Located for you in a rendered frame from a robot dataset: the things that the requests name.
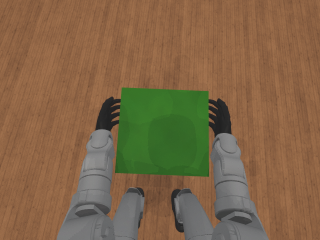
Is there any left robot upper arm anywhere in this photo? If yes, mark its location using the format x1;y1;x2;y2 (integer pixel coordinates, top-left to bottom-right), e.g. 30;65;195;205
57;213;116;240

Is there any right robot upper arm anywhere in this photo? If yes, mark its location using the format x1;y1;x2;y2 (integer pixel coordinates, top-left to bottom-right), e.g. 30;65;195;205
211;220;269;240

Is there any carton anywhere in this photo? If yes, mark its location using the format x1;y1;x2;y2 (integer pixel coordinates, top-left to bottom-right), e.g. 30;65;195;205
115;87;209;177

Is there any robot left hand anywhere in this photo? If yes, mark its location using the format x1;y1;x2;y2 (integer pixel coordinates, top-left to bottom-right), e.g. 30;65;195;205
95;96;121;131

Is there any left robot forearm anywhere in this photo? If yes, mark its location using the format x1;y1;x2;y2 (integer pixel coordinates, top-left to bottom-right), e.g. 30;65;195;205
56;129;115;240

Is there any right robot forearm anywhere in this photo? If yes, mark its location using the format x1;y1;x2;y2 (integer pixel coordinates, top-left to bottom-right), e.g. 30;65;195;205
210;133;268;237

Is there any right robot foot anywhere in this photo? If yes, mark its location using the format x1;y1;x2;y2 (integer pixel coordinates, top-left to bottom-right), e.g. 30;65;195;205
171;189;184;233

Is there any robot left thigh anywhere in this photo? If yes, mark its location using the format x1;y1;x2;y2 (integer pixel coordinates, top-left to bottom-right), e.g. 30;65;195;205
112;192;145;240

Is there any robot right hand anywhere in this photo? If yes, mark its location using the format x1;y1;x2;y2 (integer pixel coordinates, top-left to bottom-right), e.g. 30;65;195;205
208;98;232;137

